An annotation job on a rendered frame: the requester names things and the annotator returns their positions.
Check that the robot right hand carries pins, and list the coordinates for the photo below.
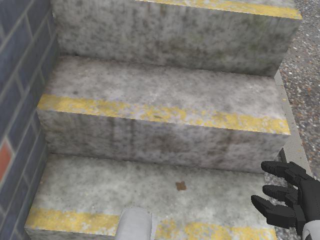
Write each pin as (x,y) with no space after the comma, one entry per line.
(303,204)

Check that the robot left shin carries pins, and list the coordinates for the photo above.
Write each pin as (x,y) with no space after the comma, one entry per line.
(123,210)

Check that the left robot thigh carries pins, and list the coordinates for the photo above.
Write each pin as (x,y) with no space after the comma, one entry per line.
(136,224)

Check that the robot right forearm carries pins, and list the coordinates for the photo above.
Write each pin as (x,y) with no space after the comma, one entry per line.
(311,230)

